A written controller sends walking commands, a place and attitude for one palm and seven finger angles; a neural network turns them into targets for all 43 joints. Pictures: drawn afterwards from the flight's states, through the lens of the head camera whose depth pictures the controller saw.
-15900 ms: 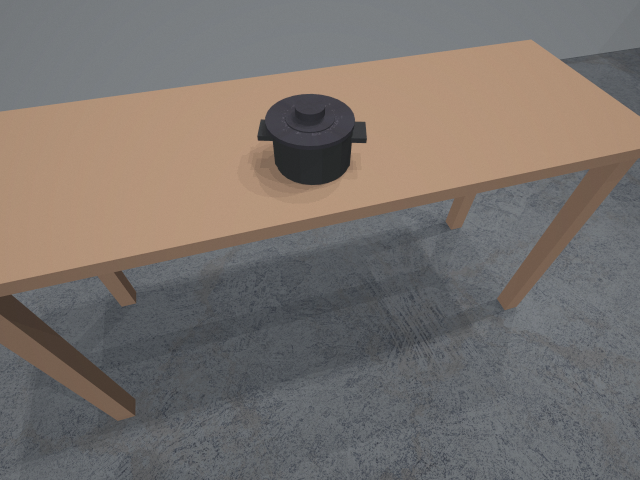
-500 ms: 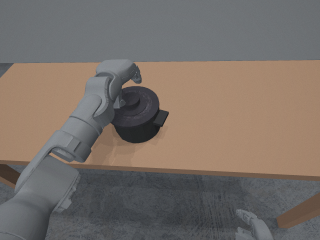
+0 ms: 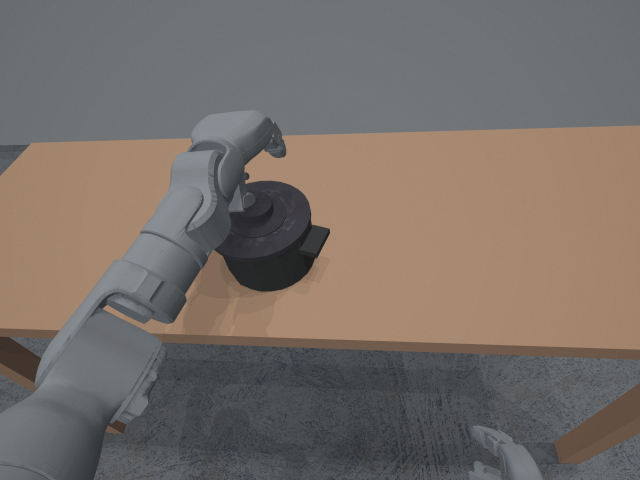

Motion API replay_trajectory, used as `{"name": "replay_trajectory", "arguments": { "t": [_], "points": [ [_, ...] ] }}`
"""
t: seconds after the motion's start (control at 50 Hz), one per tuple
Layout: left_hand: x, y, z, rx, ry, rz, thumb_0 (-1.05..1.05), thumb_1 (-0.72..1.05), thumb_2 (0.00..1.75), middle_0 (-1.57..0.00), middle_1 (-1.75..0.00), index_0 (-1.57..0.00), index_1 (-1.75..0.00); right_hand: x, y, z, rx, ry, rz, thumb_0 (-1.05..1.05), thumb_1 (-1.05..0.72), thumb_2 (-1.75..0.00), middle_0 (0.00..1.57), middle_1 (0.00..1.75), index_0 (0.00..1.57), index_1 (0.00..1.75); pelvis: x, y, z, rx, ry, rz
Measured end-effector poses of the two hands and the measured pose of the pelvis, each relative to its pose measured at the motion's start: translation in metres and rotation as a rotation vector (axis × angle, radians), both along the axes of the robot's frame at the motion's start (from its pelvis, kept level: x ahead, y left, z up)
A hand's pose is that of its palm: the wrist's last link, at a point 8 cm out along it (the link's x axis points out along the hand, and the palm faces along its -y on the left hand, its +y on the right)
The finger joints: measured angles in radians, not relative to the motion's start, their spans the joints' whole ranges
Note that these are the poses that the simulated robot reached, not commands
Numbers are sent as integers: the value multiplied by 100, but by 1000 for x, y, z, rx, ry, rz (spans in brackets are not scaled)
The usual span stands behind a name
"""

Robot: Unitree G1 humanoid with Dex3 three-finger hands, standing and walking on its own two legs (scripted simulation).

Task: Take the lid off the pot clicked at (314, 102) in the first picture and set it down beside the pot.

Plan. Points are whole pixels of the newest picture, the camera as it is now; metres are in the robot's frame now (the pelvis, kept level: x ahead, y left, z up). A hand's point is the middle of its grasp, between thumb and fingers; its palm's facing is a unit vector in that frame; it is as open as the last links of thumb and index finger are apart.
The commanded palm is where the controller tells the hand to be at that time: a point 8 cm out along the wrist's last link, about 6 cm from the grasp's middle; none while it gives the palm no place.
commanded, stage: move the open hand above the knob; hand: left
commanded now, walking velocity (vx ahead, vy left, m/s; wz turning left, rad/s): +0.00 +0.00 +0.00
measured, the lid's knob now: (254, 207) +0.47 +0.12 +0.09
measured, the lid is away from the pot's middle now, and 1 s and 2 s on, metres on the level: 0.01 0.01 0.00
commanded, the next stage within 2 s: lower the open fingers around the knob in 0.98 s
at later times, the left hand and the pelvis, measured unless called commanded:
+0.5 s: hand (247, 188) +0.44 +0.11 +0.15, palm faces -0.27 -0.03 -0.96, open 10.3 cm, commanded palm +0.42 +0.13 +0.22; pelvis +0.00 -0.01 +0.00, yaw +0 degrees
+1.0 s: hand (237, 188) +0.44 +0.12 +0.15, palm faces -0.23 -0.02 -0.97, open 10.3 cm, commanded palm +0.42 +0.13 +0.22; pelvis +0.00 +0.01 +0.00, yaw +0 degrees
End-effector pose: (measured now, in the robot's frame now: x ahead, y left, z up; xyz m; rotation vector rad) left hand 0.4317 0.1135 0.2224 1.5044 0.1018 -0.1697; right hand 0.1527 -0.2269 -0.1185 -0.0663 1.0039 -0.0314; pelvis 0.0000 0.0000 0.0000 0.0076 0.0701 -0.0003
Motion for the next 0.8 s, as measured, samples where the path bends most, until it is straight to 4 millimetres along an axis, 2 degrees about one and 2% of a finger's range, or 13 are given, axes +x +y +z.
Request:
{"name": "replay_trajectory", "arguments": {
  "t": [0.06,0.14,0.2,0.28,0.34,0.42,0.48,0.58,0.66,0.72,0.8],
  "points": [
    [-2,1,-12,6,36,20,0,-34,148,-83,-9,-84,-8,1,-4,3,3,-7,-1,1,-91,-90,19,30,20,30,-2,-3,0,1,0,-1],
    [-11,-10,-22,44,65,-43,0,-34,148,-83,-9,-84,-8,5,-9,5,-7,-27,-3,1,-91,-90,20,30,20,30,-4,-6,0,0,-9,4],
    [-9,-11,-15,45,49,-56,0,-34,148,-84,-9,-84,-8,6,-12,6,-25,-38,-11,1,-91,-90,20,30,20,30,-4,-8,0,1,-15,0],
    [2,1,-5,20,35,20,0,-34,148,-84,-9,-84,-8,4,-15,6,-29,-34,-20,1,-91,-90,19,30,20,30,-4,-11,1,4,-6,-4],
    [6,6,-10,28,62,54,0,-34,148,-83,-9,-84,-8,1,-17,6,-23,-25,-22,1,-91,-90,19,30,20,30,-4,-12,1,4,1,-5],
    [-1,-1,-19,41,96,-3,0,-34,148,-83,-9,-83,-8,-1,-19,4,-24,-18,-23,1,-91,-90,20,30,20,30,-1,-11,1,0,-2,-2],
    [-1,-2,-17,28,96,-37,0,-34,148,-83,-9,-84,-8,-2,-20,4,-37,-16,-30,1,-91,-90,20,30,20,30,0,-11,1,-1,-8,-5],
    [6,11,-10,12,62,-5,0,-34,148,-84,-9,-84,-8,-4,-20,6,-47,-10,-40,1,-91,-90,20,30,20,30,0,-10,2,-1,-2,-12],
    [5,19,-18,16,73,13,0,-34,148,-83,-9,-84,-8,-5,-18,6,-38,-3,-34,1,-91,-90,20,30,20,30,0,-7,1,-3,4,-10],
    [-1,18,-23,35,86,-9,0,-34,148,-83,-9,-84,-8,-2,-15,5,-36,-2,-27,1,-91,-90,20,30,20,30,1,-3,1,-6,3,-4],
    [-5,12,-15,29,59,-51,0,-34,148,-84,-9,-84,-8,3,-8,5,-37,-10,-14,1,-91,-90,20,30,20,30,1,1,1,-8,-2,2]
  ]
}}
